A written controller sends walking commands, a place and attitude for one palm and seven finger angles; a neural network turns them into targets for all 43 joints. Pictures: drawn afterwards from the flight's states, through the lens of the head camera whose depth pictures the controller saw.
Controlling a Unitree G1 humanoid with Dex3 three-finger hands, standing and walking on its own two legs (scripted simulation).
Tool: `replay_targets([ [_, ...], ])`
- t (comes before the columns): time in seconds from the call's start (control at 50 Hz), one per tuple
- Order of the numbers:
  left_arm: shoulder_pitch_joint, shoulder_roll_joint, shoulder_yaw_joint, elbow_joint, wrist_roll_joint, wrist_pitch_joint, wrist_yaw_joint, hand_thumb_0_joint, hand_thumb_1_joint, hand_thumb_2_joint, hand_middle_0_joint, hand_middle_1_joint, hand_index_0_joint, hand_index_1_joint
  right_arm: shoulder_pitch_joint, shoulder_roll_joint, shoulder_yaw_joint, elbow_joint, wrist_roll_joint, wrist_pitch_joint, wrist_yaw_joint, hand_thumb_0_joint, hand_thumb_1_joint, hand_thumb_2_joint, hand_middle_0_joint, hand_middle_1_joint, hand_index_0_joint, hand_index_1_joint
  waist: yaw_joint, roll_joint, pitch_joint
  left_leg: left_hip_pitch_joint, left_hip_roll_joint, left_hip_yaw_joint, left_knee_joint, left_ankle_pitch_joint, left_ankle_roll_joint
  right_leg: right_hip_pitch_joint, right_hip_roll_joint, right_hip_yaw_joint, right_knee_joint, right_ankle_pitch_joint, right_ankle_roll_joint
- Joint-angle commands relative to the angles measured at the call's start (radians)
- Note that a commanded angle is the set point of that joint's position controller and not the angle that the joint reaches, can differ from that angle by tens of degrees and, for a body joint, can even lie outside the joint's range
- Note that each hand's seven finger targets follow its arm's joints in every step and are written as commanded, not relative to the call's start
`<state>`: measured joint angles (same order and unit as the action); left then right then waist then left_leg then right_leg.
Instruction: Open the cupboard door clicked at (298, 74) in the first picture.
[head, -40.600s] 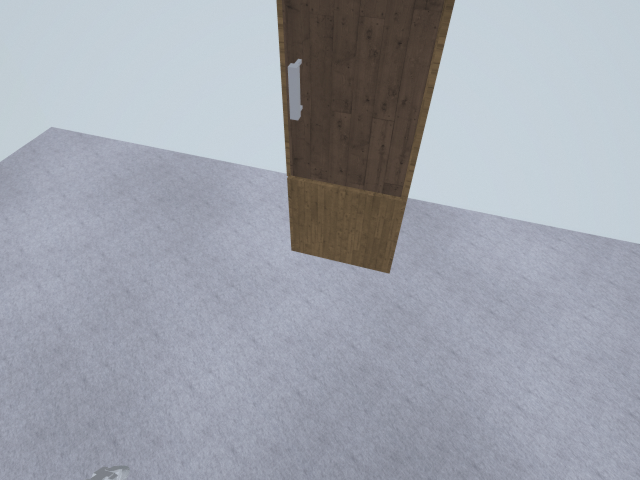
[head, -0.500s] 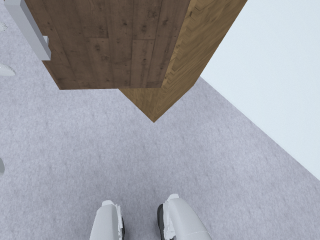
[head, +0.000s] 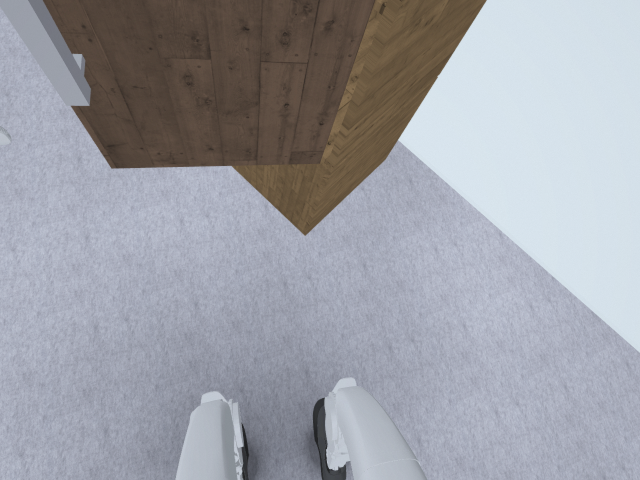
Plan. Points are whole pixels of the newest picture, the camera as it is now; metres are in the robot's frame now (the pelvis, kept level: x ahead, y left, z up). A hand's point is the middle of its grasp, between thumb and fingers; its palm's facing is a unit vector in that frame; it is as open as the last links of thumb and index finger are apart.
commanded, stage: slide the fingers in behind the handle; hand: left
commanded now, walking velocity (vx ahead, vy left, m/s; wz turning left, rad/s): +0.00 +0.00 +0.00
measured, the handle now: (50, 30) +0.59 +0.24 +0.08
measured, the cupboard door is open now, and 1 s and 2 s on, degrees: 50 50 50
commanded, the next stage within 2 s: close the thumb around the handle in 1.54 s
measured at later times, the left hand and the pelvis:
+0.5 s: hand (2, 65) +0.54 +0.27 +0.08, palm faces +0.02 -1.00 -0.03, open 14.0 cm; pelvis +0.01 +0.00 +0.01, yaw +0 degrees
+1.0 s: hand (51, 72) +0.53 +0.23 +0.08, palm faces +0.00 -1.00 -0.02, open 14.0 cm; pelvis +0.01 -0.01 +0.01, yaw +1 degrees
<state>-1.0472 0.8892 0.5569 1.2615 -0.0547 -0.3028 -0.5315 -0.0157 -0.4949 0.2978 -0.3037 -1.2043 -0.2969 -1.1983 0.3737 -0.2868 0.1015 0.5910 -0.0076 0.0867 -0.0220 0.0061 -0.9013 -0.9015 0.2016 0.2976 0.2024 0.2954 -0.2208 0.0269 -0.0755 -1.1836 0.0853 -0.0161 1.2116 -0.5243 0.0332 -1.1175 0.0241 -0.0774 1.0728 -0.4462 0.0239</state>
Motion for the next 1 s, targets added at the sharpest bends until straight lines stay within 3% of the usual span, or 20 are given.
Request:
replay_targets([
  [0.0,-0.413,0.248,-0.013,-0.227,-0.044,-0.059,-0.018,0.000,-0.500,0.300,-0.300,-1.200,-0.300,-1.200,0.221,-0.220,-0.087,-0.012,-0.004,-0.009,-0.019,0.000,-0.900,-0.900,0.200,0.300,0.200,0.300,-0.013,0.296,-0.584,0.603,-0.014,-0.093,-0.118,0.562,-0.019,0.088,0.046,-0.001,-0.086,0.262,-0.045],
  [0.04,-0.414,0.233,-0.020,-0.207,-0.046,-0.045,-0.011,0.000,-0.500,0.300,-0.300,-1.200,-0.300,-1.200,0.225,-0.222,-0.088,-0.008,-0.004,-0.009,-0.022,0.000,-0.900,-0.900,0.200,0.300,0.200,0.300,-0.026,0.252,-0.554,0.576,-0.014,-0.096,-0.120,0.527,-0.014,0.081,0.046,-0.002,-0.092,0.248,-0.042],
  [0.08,-0.425,0.223,-0.024,-0.213,-0.047,-0.041,0.000,0.000,-0.500,0.300,-0.300,-1.200,-0.300,-1.200,0.230,-0.218,-0.086,-0.010,-0.005,-0.013,-0.020,0.000,-0.900,-0.900,0.200,0.300,0.200,0.300,-0.021,0.283,-0.556,0.584,-0.016,-0.099,-0.125,0.533,-0.017,0.067,0.045,-0.005,-0.087,0.241,-0.047],
  [0.14,-0.406,0.273,0.020,-0.245,-0.039,-0.042,0.024,0.000,-0.500,0.300,-0.300,-1.200,-0.300,-1.200,0.237,-0.219,-0.088,-0.012,-0.010,-0.010,-0.018,0.000,-0.900,-0.900,0.200,0.300,0.200,0.300,-0.004,0.260,-0.594,0.577,-0.017,-0.092,-0.123,0.554,-0.015,0.124,0.044,0.001,-0.089,0.273,-0.044],
  [0.16,-0.391,0.262,0.012,-0.266,-0.031,-0.045,0.032,0.000,-0.500,0.300,-0.300,-1.200,-0.300,-1.200,0.236,-0.215,-0.088,-0.018,-0.011,-0.009,-0.013,0.000,-0.900,-0.900,0.200,0.300,0.200,0.300,0.010,0.300,-0.615,0.602,-0.018,-0.093,-0.128,0.581,-0.020,0.125,0.042,0.000,-0.086,0.277,-0.047],
  [0.2,-0.396,0.225,-0.005,-0.306,-0.028,-0.059,0.050,0.000,-0.500,0.300,-0.300,-1.200,-0.300,-1.200,0.236,-0.209,-0.094,-0.014,-0.013,-0.007,-0.004,0.000,-0.900,-0.900,0.200,0.300,0.200,0.300,0.011,0.341,-0.627,0.673,-0.010,-0.106,-0.129,0.644,-0.037,0.080,0.045,-0.008,-0.086,0.272,-0.049],
  [0.26,-0.392,0.213,0.000,-0.290,-0.029,-0.056,0.077,0.000,-0.500,0.300,-0.300,-1.200,-0.300,-1.200,0.234,-0.209,-0.095,-0.012,-0.014,-0.004,0.000,0.000,-0.900,-0.900,0.200,0.300,0.200,0.300,-0.002,0.281,-0.576,0.635,-0.011,-0.101,-0.141,0.584,-0.028,0.102,0.048,-0.009,-0.099,0.261,-0.046],
  [0.32,-0.386,0.170,-0.019,-0.269,-0.031,-0.053,0.092,0.000,-0.500,0.300,-0.300,-1.200,-0.300,-1.200,0.233,-0.204,-0.096,-0.013,-0.012,-0.006,0.002,0.000,-0.900,-0.900,0.200,0.300,0.200,0.300,-0.007,0.269,-0.563,0.619,-0.016,-0.093,-0.147,0.559,-0.023,0.113,0.047,-0.006,-0.107,0.262,-0.045],
  [0.34,-0.379,0.195,-0.006,-0.264,-0.026,-0.052,0.099,0.000,-0.500,0.300,-0.300,-1.200,-0.300,-1.200,0.234,-0.206,-0.092,-0.013,-0.013,-0.004,0.000,0.000,-0.900,-0.900,0.200,0.300,0.200,0.300,0.002,0.264,-0.547,0.601,-0.017,-0.092,-0.154,0.549,-0.023,0.130,0.047,-0.005,-0.106,0.261,-0.046],
  [0.4,-0.374,0.187,-0.006,-0.292,-0.023,-0.068,0.110,0.000,-0.500,0.300,-0.300,-1.200,-0.300,-1.200,0.238,-0.202,-0.095,-0.015,-0.015,-0.006,0.003,0.000,-0.900,-0.900,0.200,0.300,0.200,0.300,0.007,0.262,-0.582,0.618,-0.018,-0.089,-0.155,0.579,-0.023,0.157,0.047,-0.002,-0.105,0.289,-0.046],
  [0.46,-0.358,0.114,-0.048,-0.291,-0.034,-0.077,0.107,0.000,-0.500,0.300,-0.300,-1.200,-0.300,-1.200,0.235,-0.196,-0.101,-0.008,-0.015,-0.007,0.005,0.000,-0.900,-0.900,0.200,0.300,0.200,0.300,-0.009,0.232,-0.557,0.618,-0.018,-0.083,-0.157,0.570,-0.020,0.156,0.048,-0.001,-0.117,0.295,-0.043],
  [0.48,-0.348,0.113,-0.039,-0.302,-0.044,-0.086,0.104,0.000,-0.500,0.300,-0.300,-1.200,-0.300,-1.200,0.238,-0.196,-0.103,-0.009,-0.016,-0.008,0.003,0.000,-0.900,-0.900,0.200,0.300,0.200,0.300,-0.002,0.227,-0.568,0.629,-0.019,-0.083,-0.158,0.590,-0.018,0.171,0.049,0.001,-0.116,0.309,-0.046],
  [0.5,-0.343,0.090,-0.052,-0.302,-0.052,-0.086,0.099,0.000,-0.500,0.300,-0.300,-1.200,-0.300,-1.200,0.234,-0.195,-0.105,-0.007,-0.013,-0.008,0.005,0.000,-0.900,-0.900,0.200,0.300,0.200,0.300,-0.002,0.253,-0.577,0.644,-0.020,-0.081,-0.160,0.607,-0.022,0.167,0.048,0.001,-0.119,0.316,-0.045],
  [0.56,-0.318,0.098,-0.035,-0.271,-0.060,-0.079,0.099,0.000,-0.500,0.300,-0.300,-1.200,-0.300,-1.200,0.231,-0.195,-0.105,-0.008,-0.011,-0.005,0.005,0.000,-0.900,-0.900,0.200,0.300,0.200,0.300,0.006,0.204,-0.545,0.592,-0.026,-0.072,-0.165,0.566,-0.016,0.198,0.047,0.004,-0.122,0.318,-0.043],
  [0.68,-0.300,0.077,-0.035,-0.298,-0.051,-0.102,0.134,0.000,-0.500,0.300,-0.300,-1.200,-0.300,-1.200,0.224,-0.184,-0.109,-0.022,-0.013,-0.008,0.008,0.000,-0.900,-0.900,0.200,0.300,0.200,0.300,0.020,0.199,-0.539,0.565,-0.034,-0.053,-0.163,0.550,-0.009,0.230,0.045,0.015,-0.118,0.340,-0.046],
  [0.72,-0.333,0.089,-0.038,-0.274,-0.043,-0.109,0.145,0.000,-0.500,0.300,-0.300,-1.200,-0.300,-1.200,0.215,-0.186,-0.105,-0.012,-0.012,-0.008,0.006,0.000,-0.900,-0.900,0.200,0.300,0.200,0.300,0.006,0.184,-0.508,0.535,-0.032,-0.052,-0.162,0.496,-0.010,0.215,0.042,0.017,-0.119,0.306,-0.042],
  [0.78,-0.371,0.057,-0.056,-0.323,-0.047,-0.135,0.155,0.000,-0.500,0.300,-0.300,-1.200,-0.300,-1.200,0.215,-0.183,-0.111,-0.013,-0.014,-0.016,0.005,0.000,-0.900,-0.900,0.200,0.300,0.200,0.300,0.005,0.208,-0.550,0.575,-0.034,-0.056,-0.160,0.520,-0.010,0.218,0.041,0.020,-0.113,0.316,-0.046],
  [0.84,-0.375,0.050,-0.062,-0.305,-0.041,-0.135,0.160,0.000,-0.500,0.300,-0.300,-1.200,-0.300,-1.200,0.215,-0.183,-0.109,-0.001,-0.016,-0.018,0.006,0.000,-0.900,-0.900,0.200,0.300,0.200,0.300,0.007,0.233,-0.572,0.585,-0.034,-0.059,-0.154,0.526,-0.015,0.208,0.039,0.020,-0.107,0.314,-0.045],
  [0.92,-0.369,0.005,-0.091,-0.280,-0.040,-0.119,0.166,0.000,-0.500,0.300,-0.300,-1.200,-0.300,-1.200,0.213,-0.183,-0.112,0.004,-0.015,-0.018,0.006,0.000,-0.900,-0.900,0.200,0.300,0.200,0.300,-0.003,0.209,-0.568,0.588,-0.033,-0.063,-0.155,0.521,-0.014,0.194,0.037,0.017,-0.109,0.308,-0.042],
  [0.98,-0.377,0.010,-0.081,-0.271,-0.040,-0.111,0.180,0.000,-0.500,0.300,-0.300,-1.200,-0.300,-1.200,0.217,-0.182,-0.110,0.002,-0.016,-0.019,0.005,0.000,-0.900,-0.900,0.200,0.300,0.200,0.300,-0.002,0.194,-0.548,0.567,-0.035,-0.062,-0.158,0.507,-0.011,0.202,0.037,0.016,-0.109,0.304,-0.045],
])
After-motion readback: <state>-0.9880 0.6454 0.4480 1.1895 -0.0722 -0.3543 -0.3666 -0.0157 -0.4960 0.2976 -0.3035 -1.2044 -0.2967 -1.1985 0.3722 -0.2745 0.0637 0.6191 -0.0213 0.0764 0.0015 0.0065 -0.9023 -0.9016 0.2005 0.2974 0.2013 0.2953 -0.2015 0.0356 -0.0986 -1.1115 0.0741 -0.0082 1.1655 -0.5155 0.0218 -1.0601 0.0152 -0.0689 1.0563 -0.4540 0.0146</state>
